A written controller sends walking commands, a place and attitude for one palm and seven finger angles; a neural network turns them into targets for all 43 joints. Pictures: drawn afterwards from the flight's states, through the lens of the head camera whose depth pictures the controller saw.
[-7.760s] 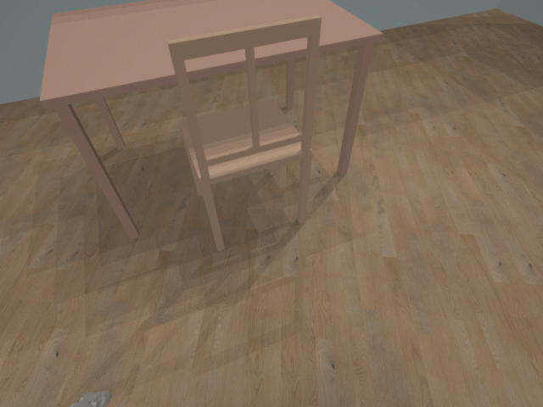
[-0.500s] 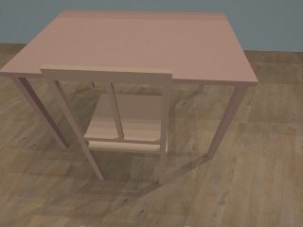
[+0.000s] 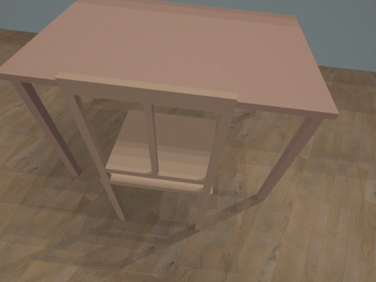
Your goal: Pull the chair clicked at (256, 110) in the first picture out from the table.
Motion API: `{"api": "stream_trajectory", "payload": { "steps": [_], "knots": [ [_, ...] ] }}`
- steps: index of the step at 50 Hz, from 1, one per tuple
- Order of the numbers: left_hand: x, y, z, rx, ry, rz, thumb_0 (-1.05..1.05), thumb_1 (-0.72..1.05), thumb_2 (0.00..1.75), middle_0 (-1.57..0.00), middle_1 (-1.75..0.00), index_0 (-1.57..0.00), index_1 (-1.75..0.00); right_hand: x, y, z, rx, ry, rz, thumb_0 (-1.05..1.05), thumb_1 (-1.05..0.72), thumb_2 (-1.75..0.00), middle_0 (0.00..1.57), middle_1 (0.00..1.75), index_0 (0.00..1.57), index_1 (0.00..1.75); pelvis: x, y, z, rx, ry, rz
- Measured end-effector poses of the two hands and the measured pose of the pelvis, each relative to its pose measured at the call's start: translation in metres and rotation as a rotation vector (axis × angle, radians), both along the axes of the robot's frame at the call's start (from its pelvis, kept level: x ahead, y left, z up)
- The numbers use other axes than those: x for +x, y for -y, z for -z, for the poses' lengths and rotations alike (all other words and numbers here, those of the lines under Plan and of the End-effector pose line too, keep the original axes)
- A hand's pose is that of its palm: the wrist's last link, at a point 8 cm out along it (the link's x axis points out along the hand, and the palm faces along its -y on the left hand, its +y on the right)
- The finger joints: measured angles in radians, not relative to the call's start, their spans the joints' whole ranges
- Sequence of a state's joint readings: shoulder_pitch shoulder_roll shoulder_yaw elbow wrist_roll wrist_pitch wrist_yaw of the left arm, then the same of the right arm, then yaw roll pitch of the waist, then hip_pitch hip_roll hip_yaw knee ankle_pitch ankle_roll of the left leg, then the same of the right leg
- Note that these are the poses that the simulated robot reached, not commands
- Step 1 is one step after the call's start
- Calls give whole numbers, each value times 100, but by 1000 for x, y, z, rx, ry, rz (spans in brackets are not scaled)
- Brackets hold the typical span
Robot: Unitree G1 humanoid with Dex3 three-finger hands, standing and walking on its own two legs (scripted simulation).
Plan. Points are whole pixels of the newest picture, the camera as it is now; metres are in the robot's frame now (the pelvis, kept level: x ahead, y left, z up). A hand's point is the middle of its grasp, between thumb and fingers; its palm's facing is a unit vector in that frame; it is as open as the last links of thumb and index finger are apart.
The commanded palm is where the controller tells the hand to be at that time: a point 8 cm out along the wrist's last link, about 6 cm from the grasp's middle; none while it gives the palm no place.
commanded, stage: come to a stop and stand still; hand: left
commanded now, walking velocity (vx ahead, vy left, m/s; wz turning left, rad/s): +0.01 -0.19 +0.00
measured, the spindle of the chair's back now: (152, 143) +0.50 +0.14 -0.07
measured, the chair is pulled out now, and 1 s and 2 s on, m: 0.00 0.00 0.00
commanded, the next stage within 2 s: look again from close up in 0.62 s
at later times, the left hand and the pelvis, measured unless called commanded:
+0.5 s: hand out of the picture -0.01 +0.14 -0.17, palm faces -0.01 -0.98 -0.21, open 7.3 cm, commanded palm none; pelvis -0.03 -0.04 +0.00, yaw +0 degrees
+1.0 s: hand out of the picture -0.03 +0.12 -0.17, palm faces +0.04 -0.98 -0.19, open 7.4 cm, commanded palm none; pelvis -0.02 -0.04 +0.00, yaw +0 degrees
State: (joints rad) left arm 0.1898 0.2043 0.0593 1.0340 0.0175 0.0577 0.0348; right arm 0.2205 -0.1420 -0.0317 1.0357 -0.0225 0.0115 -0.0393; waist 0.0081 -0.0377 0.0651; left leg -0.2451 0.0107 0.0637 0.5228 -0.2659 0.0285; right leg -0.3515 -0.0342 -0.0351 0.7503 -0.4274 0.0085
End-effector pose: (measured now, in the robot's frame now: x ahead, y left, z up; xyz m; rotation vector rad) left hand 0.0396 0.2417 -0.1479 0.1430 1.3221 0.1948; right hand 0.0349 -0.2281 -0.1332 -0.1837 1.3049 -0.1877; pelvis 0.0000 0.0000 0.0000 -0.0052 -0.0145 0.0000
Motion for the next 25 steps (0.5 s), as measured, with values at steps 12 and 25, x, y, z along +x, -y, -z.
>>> {"api": "stream_trajectory", "payload": {
  "steps": [12, 25],
  "knots": [
    [-45, 15, -9, -4, -107, 22, 1, 91, 90, -20, -30, -19, -29, -3, 16, -3, 6, 21, 14, 0, -91, -90, 20, 30, 20, 30, -11, 12, -7, -3, -20, 18],
    [-50, 58, -5, -5, -6, 68, 1, 92, 90, -20, -30, -20, -30, -48, 42, 16, 51, -5, 23, 0, -90, -90, 20, 30, 19, 30, -26, 39, 4, 6, 22, 3]
  ]
}}
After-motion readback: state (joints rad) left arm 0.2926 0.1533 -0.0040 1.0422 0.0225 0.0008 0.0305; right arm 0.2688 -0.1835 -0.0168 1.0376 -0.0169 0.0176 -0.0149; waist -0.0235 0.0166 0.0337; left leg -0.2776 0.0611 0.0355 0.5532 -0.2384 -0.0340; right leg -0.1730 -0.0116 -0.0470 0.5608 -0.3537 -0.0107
